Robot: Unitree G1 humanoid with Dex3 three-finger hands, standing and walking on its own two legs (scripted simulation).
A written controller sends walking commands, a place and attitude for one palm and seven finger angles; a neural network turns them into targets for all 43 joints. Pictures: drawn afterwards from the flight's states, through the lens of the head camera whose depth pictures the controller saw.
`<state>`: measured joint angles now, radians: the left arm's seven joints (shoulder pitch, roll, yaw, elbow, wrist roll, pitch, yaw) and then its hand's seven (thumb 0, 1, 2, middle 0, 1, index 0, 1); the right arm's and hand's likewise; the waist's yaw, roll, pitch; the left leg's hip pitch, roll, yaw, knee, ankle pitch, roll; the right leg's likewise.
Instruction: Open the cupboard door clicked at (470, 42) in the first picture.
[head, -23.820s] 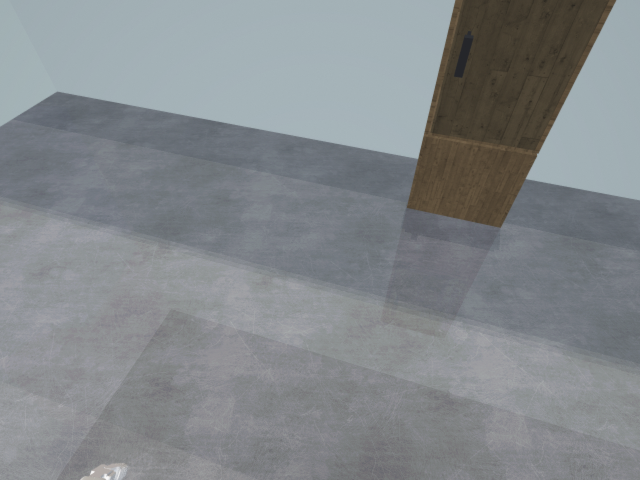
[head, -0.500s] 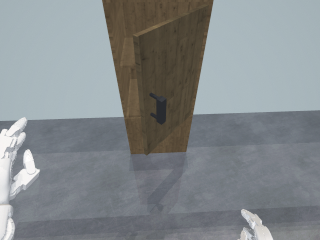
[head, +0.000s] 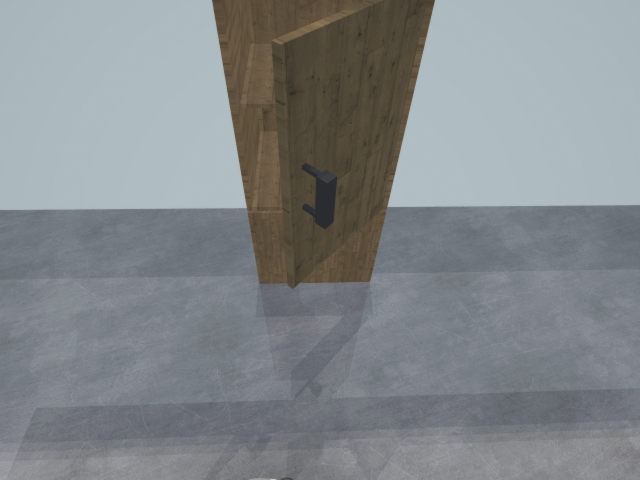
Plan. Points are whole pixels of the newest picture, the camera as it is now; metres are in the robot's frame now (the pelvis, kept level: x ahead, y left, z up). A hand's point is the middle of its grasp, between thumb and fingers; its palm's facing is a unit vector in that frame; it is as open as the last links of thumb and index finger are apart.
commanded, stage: let the arm hang, fingers relaxed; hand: left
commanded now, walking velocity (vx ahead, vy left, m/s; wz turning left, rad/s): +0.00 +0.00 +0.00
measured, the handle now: (316, 195) +0.60 +0.05 -0.03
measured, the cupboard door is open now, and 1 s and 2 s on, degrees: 46 46 46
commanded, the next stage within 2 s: look to check the result in 0.56 s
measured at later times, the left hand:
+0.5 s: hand out of the picture +0.01 +0.14 -0.18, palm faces +0.04 -0.99 -0.15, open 7.4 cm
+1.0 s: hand out of the picture +0.00 +0.15 -0.17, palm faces +0.04 -0.98 -0.20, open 7.4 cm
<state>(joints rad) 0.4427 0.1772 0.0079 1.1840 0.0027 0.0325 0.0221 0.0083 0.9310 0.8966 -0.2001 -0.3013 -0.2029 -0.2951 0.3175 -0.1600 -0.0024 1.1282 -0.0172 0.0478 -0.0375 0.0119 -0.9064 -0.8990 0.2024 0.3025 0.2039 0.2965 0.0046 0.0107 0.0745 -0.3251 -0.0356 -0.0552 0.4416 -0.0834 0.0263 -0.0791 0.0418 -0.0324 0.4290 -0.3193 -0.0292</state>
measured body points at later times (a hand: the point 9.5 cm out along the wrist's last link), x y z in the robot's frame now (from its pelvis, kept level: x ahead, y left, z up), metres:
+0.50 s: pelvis +0.02 -0.01 +0.00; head +0.02 -0.01 +0.45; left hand +0.01 +0.19 -0.16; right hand -0.01 -0.22 -0.16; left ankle +0.10 +0.10 -0.74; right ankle -0.05 -0.10 -0.74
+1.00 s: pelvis +0.04 -0.02 +0.00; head +0.05 -0.02 +0.45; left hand +0.00 +0.20 -0.16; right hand +0.04 -0.24 -0.16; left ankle +0.10 +0.10 -0.74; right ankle -0.05 -0.10 -0.74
